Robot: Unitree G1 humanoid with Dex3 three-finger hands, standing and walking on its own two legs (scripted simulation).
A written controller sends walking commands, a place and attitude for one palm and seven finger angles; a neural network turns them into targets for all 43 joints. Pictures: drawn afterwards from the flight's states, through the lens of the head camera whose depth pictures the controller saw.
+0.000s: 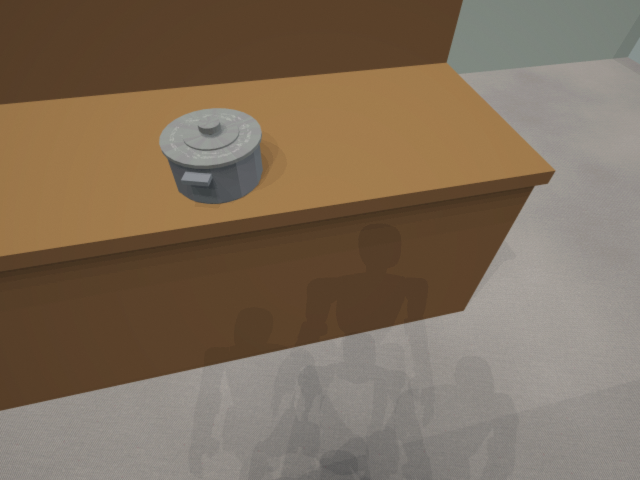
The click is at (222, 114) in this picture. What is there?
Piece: lid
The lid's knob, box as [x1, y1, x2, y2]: [197, 116, 220, 133]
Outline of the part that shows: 219,120 215,117 209,116 201,118 197,122 199,131 202,133 216,132 220,128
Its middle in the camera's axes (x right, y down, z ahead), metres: -0.23 -0.23 +0.77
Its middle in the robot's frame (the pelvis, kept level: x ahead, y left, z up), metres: +0.73 +0.27 +0.04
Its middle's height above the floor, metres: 0.81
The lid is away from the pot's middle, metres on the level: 0.00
